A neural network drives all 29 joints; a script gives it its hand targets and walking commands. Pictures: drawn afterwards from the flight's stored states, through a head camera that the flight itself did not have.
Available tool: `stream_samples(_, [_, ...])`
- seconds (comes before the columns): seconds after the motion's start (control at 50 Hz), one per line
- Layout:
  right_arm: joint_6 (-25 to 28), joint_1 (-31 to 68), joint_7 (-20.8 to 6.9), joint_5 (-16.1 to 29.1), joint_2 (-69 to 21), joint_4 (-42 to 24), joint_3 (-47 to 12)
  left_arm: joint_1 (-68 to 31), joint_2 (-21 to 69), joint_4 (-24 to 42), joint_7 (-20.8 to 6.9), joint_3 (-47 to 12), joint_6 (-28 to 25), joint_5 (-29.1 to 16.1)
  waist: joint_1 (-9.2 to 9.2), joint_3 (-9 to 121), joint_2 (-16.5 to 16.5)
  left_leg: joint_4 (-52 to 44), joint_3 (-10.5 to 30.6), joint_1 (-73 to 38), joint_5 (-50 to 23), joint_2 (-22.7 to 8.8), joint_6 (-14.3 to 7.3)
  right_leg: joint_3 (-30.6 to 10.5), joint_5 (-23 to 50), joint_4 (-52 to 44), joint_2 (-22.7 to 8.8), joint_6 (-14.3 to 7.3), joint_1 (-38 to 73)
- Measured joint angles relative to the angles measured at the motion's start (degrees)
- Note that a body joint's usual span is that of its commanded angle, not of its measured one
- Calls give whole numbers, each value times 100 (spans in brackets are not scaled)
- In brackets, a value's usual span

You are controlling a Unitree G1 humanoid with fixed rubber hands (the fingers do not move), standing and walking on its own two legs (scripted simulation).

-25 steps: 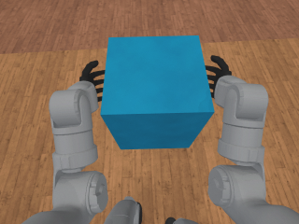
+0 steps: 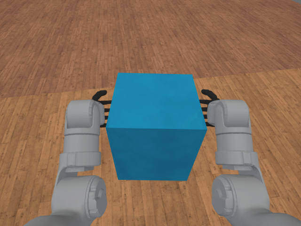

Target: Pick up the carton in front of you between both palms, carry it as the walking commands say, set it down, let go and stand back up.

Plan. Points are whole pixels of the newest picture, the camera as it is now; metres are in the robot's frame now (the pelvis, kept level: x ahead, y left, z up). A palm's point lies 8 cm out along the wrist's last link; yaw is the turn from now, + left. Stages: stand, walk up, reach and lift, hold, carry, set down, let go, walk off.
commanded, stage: carry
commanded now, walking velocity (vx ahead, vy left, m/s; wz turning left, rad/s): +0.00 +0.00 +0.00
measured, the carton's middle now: (153, 128) +0.37 -0.01 +0.05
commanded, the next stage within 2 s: none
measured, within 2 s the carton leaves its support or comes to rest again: neither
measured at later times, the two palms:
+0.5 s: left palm (89, 130) +0.31 +0.15 +0.14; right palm (217, 126) +0.31 -0.15 +0.14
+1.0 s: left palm (91, 138) +0.28 +0.14 +0.14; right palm (223, 135) +0.28 -0.16 +0.14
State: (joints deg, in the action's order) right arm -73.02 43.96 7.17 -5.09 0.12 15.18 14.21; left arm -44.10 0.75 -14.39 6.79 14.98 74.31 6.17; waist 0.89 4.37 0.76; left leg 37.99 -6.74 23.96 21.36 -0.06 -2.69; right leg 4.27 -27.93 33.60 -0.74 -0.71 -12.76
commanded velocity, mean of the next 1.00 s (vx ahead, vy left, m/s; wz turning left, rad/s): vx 0.00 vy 0.00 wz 0.00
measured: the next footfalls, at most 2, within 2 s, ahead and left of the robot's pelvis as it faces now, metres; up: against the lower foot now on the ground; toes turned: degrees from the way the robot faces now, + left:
none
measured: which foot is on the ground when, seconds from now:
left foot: down 0.00-1.00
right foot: down 0.00-1.00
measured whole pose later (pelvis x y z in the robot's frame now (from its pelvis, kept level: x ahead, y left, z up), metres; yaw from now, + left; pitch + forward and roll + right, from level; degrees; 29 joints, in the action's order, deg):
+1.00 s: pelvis -0.06 +0.00 +0.01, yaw -1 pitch +0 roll +0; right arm -70.7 39.5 6.9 -4.0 0.7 16.1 10.7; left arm -38.7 -0.3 -14.7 6.8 10.9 71.8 4.2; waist 0.2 4.5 0.3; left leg 30.5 -7.0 22.0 12.7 -1.2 -2.4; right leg 4.8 -20.8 29.0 0.2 -1.5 -12.4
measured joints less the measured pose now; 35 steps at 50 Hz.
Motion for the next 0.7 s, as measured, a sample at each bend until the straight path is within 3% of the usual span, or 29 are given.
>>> stream_samples(0.24, [245,-452,25,150,30,-247,-335,578,-52,366,9,-337,-238,-174,-44,-161,-13,-137,-17,-186,-166,-36,6,20,139,-97,19,-20,160])
stream_samples(0.44, [266,-523,6,64,-21,-22,-286,594,-87,24,2,-378,-304,-214,-128,60,-9,-403,-20,-295,-408,-45,14,39,346,-295,34,-35,233])
stream_samples(0.7, [261,-490,-20,79,38,186,-317,546,-107,-198,-9,-425,-305,-206,-89,141,-35,-699,-30,-319,-721,-77,19,44,617,-496,72,-57,202])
